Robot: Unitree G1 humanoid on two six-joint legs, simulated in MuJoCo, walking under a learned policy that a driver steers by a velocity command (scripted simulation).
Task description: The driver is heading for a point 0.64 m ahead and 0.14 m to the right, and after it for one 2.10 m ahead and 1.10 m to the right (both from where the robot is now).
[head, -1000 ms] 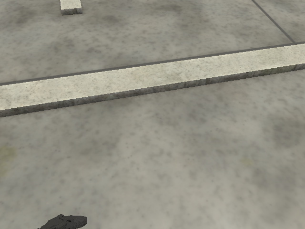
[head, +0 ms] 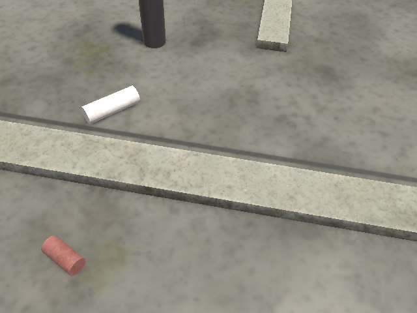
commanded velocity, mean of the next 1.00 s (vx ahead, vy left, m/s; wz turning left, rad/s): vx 0.02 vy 0.00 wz -0.41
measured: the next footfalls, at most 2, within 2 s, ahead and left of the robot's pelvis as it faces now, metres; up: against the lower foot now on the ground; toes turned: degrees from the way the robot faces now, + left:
right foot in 0.16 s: +0.11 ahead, -0.10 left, +0.00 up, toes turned -7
left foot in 0.62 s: +0.13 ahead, +0.09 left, +0.00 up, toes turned -26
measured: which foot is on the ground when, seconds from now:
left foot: down 0.00-0.16, up 0.18-0.60, down 0.62-1.00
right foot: up 0.00-0.14, down 0.16-0.62, up 0.64-0.98, down 1.00-1.00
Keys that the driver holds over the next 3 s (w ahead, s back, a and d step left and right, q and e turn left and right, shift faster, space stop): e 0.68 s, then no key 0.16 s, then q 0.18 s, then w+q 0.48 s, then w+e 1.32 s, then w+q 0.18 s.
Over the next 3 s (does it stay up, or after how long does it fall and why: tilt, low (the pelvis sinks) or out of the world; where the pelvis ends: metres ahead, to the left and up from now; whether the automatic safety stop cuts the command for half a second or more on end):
stays up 0.81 -0.27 0.02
